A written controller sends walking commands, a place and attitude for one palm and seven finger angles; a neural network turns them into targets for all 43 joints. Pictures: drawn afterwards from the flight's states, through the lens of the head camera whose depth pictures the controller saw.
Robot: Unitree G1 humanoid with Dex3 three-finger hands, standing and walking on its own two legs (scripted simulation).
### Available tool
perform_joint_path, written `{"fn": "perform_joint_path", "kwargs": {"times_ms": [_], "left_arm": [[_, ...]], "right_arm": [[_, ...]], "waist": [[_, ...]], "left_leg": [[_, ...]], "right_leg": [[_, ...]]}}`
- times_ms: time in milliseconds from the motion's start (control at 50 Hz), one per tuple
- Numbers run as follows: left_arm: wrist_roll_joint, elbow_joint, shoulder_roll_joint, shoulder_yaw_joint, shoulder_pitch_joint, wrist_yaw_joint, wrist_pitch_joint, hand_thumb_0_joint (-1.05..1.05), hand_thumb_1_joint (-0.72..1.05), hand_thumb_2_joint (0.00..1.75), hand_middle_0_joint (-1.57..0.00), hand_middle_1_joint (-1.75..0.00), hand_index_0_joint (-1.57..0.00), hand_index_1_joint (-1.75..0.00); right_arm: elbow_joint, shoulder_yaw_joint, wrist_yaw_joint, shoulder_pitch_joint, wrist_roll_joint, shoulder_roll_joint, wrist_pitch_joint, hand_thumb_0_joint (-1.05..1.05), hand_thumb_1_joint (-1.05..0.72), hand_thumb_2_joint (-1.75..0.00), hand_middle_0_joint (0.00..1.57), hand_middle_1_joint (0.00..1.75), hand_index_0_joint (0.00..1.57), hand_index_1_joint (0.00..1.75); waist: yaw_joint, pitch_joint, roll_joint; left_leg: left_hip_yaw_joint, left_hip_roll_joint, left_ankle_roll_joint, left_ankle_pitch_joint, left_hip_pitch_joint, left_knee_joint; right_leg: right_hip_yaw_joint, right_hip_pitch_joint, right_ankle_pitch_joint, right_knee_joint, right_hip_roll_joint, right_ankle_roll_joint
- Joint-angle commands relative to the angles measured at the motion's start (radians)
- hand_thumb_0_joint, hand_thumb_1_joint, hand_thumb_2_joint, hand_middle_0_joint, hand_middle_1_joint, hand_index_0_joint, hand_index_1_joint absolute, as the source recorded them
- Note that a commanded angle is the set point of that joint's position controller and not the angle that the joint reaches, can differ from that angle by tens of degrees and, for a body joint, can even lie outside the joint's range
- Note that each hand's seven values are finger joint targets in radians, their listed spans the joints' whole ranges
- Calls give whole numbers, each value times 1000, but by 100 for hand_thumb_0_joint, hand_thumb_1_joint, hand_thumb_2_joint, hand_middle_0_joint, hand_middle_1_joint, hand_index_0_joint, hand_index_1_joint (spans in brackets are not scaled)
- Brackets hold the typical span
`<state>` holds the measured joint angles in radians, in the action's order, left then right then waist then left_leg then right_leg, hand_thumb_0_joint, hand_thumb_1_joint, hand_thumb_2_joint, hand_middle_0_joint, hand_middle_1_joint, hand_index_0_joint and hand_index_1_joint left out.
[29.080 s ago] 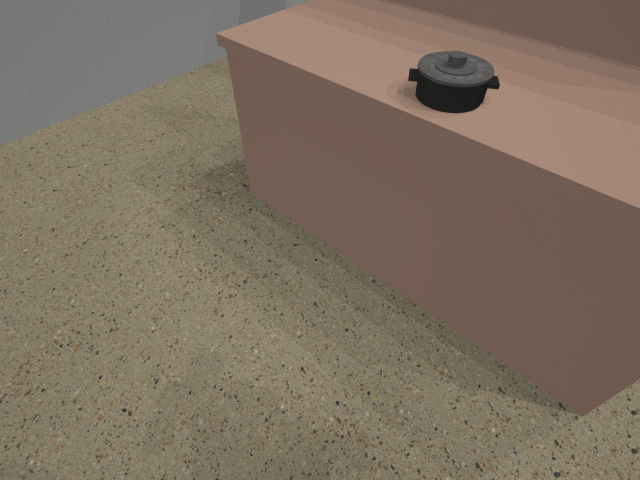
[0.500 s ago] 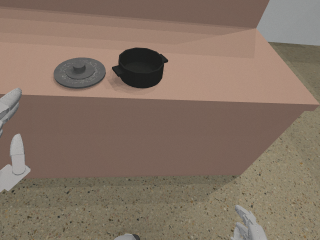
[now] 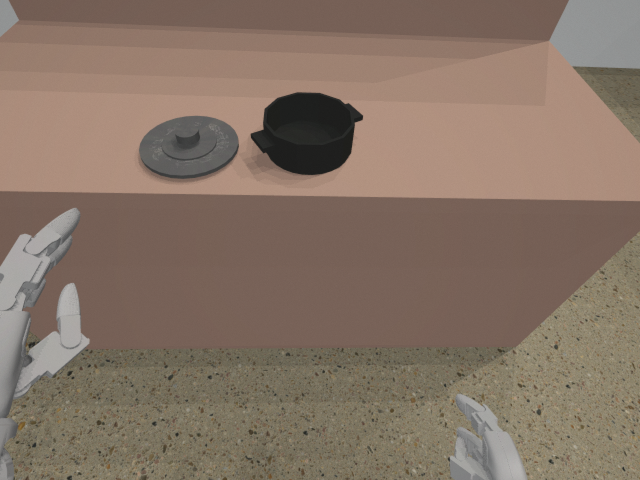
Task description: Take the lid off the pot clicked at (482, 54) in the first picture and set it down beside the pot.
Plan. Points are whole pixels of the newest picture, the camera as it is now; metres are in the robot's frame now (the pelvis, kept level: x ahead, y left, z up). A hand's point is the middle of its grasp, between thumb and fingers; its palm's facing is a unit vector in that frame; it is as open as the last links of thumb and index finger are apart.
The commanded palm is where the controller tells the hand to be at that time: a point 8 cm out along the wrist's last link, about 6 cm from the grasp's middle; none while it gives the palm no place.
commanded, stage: let the arm hang, fingers relaxed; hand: left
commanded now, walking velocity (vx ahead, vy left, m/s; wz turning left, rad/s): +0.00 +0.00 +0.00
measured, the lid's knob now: (187, 134) +0.69 +0.30 +0.01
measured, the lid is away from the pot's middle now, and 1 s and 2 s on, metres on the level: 0.23 0.23 0.23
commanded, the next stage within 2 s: look to check the result in 1.06 s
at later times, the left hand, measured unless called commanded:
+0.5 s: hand out of the picture -0.05 +0.16 -0.17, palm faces +0.07 -0.98 -0.19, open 7.2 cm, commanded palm none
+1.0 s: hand out of the picture +0.03 +0.13 -0.18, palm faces +0.09 -0.98 -0.18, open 7.3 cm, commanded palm none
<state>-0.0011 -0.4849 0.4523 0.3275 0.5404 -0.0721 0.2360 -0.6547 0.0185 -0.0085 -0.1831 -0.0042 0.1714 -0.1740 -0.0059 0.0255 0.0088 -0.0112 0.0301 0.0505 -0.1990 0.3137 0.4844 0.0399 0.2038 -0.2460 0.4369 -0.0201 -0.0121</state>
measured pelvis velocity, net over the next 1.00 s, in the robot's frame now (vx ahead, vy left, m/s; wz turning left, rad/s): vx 0.04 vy -0.03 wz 0.03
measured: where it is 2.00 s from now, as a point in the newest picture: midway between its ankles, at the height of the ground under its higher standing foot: outside the picture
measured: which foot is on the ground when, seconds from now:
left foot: down 0.00-1.00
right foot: down 0.00-1.00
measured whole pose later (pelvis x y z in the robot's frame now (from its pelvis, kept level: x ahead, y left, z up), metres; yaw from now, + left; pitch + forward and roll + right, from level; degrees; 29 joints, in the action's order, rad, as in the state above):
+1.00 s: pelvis +0.04 -0.03 +0.00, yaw +2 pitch +0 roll +0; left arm 0.00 1.12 0.12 0.02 0.28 -0.05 0.00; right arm -1.13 -0.04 -0.05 -0.30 0.00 0.10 0.00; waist 0.01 0.04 0.01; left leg 0.03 0.02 0.01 -0.27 0.21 0.49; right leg 0.08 0.08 -0.33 0.41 -0.04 -0.05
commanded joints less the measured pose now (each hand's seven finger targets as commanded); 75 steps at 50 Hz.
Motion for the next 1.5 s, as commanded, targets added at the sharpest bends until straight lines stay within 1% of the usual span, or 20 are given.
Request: {"fn": "perform_joint_path", "kwargs": {"times_ms": [0, 20, 60, 80, 120, 140, 160, 180, 200, 240, 260, 280, 300, 360, 400, 440, 560, 680, 860, 1480], "left_arm": [[-45, 682, -130, -225, -102, 62, -216, 0, 90, 90, -20, -30, -20, -30], [-45, 735, -119, -226, -143, 60, -220, 0, 90, 90, -20, -30, -20, -30], [-39, 861, -97, -226, -235, 57, -232, 0, 90, 90, -20, -30, -20, -30], [-34, 927, -97, -233, -279, 55, -239, 0, 90, 90, -20, -30, -20, -30], [-30, 1044, -98, -250, -341, 49, -252, 0, 90, 90, -20, -30, -20, -30], [-25, 1106, -100, -258, -354, 49, -252, 0, 90, 90, -20, -30, -20, -30], [-19, 1163, -108, -266, -350, 51, -251, 0, 90, 90, -20, -30, -20, -30], [-12, 1224, -112, -271, -320, 55, -252, 0, 90, 90, -20, -30, -20, -30], [-8, 1275, -101, -274, -280, 57, -253, 0, 90, 90, -20, -30, -20, -30], [-6, 1372, -136, -273, -218, 56, -246, 0, 90, 90, -20, -30, -20, -30], [-4, 1408, -139, -277, -201, 55, -241, 0, 90, 90, -20, -30, -20, -30], [-2, 1435, -143, -284, -192, 55, -237, 0, 90, 90, -20, -30, -20, -30], [-4, 1455, -149, -290, -197, 53, -233, 0, 90, 90, -20, -30, -20, -30], [1, 1507, -175, -306, -202, 45, -225, 0, 90, 90, -20, -30, -20, -30], [0, 1532, -186, -311, -199, 40, -225, 0, 90, 90, -20, -30, -20, -30], [2, 1558, -205, -315, -188, 35, -226, 0, 90, 90, -20, -30, -20, -30], [1, 1604, -238, -317, -163, 23, -227, 0, 90, 90, -20, -30, -20, -30], [0, 1606, -257, -309, -159, 15, -225, 0, 90, 90, -20, -30, -20, -30], [1, 1598, -253, -296, -169, 11, -224, 0, 90, 90, -20, -30, -20, -30], [2, 1595, -264, -298, -166, 13, -222, 0, 90, 90, -20, -30, -20, -30]], "right_arm": [[-52, -103, 14, -55, -8, 177, 82, 0, -90, -90, 20, 30, 20, 30], [-54, -99, 13, -43, -4, 179, 96, 0, -90, -90, 20, 30, 20, 30], [-68, -103, 9, -18, 12, 167, 124, 0, -90, -90, 20, 30, 20, 30], [-82, -101, 5, -13, 19, 157, 139, 0, -90, -90, 20, 30, 20, 30], [-115, -90, -3, -27, 29, 129, 165, 0, -90, -90, 20, 30, 20, 30], [-138, -81, -6, -43, 31, 120, 169, 0, -90, -90, 20, 30, 20, 30], [-160, -73, -8, -56, 34, 126, 167, 0, -90, -90, 20, 30, 20, 30], [-180, -66, -11, -59, 36, 137, 162, 0, -90, -90, 20, 30, 20, 30], [-189, -65, -17, -52, 34, 155, 159, 0, -90, -90, 20, 30, 20, 30], [-221, -66, -29, -62, 29, 152, 155, 0, -90, -90, 20, 30, 20, 30], [-238, -65, -32, -78, 25, 139, 154, 0, -90, -90, 20, 30, 20, 30], [-255, -64, -33, -90, 20, 124, 156, 0, -90, -90, 20, 30, 20, 30], [-270, -64, -34, -109, 14, 109, 158, 0, -90, -90, 20, 30, 20, 30], [-326, -63, -36, -170, 9, 81, 162, 0, -90, -90, 20, 30, 20, 30], [-355, -62, -37, -191, 8, 63, 168, 0, -90, -90, 20, 30, 20, 30], [-380, -61, -39, -204, 9, 55, 169, 0, -90, -90, 20, 30, 20, 30], [-426, -60, -44, -218, 8, 28, 170, 0, -90, -90, 20, 30, 20, 30], [-451, -62, -44, -210, 10, 7, 169, 0, -90, -90, 20, 30, 20, 30], [-456, -61, -50, -212, 11, -11, 165, 0, -90, -90, 20, 30, 20, 30], [-458, -63, -54, -202, 9, 8, 161, 0, -90, -90, 20, 30, 20, 30]], "waist": [[29, -221, 193], [26, -198, 245], [23, -107, 282], [28, -44, 245], [46, 50, 78], [50, 69, 9], [42, 98, -90], [21, 95, -178], [-4, 83, -227], [-24, -8, -247], [-22, -59, -248], [-19, -77, -214], [-8, -83, -125], [14, -85, -50], [20, -35, -22], [20, -1, -28], [16, 38, 28], [11, 51, 37], [9, 44, -5], [13, 34, -6]], "left_leg": [[138, -141, 9, 319, -93, 127], [135, -113, 12, 254, -44, 150], [94, -58, 2, 86, 36, 198], [71, -46, -5, 27, 37, 218], [66, -60, -8, 8, 1, 178], [101, -80, -1, 35, -14, 105], [165, -104, 13, 52, 12, 12], [234, -131, 29, 61, 61, -81], [288, -160, 46, 54, 88, -137], [282, -161, 54, 63, 56, -162], [254, -148, 47, 82, 22, -144], [218, -133, 36, 83, -2, -120], [198, -126, 28, 99, -24, -98], [144, -105, 14, 114, -72, -53], [138, -102, 11, 98, -64, -55], [138, -103, 12, 103, -64, -63], [128, -105, 15, 131, -67, -67], [115, -97, 10, 151, -69, -60], [89, -95, 5, 213, -71, -40], [99, -108, 13, 260, -144, -59]], "right_leg": [[-57, 40, 159, 79, 115, -56], [-74, 16, 148, 61, 138, -76], [-141, 23, 86, -16, 207, -121], [-174, 67, 47, -60, 234, -141], [-182, 143, -10, -84, 234, -149], [-155, 156, -35, -62, 193, -129], [-114, 138, -48, -14, 135, -100], [-72, 65, -41, 32, 77, -64], [-50, 4, -40, 51, 58, -42], [-55, -96, -8, 28, 56, -38], [-61, -128, 23, 6, 64, -40], [-64, -141, 54, -21, 78, -43], [-67, -141, 86, -46, 85, -46], [-77, -126, 142, -88, 118, -55], [-73, -95, 119, -105, 117, -55], [-67, -80, 110, -108, 115, -56], [-56, -77, 129, -106, 108, -47], [-58, -82, 148, -101, 115, -45], [-66, -121, 276, -88, 124, -24], [-63, -109, 258, -97, 115, -29]]}}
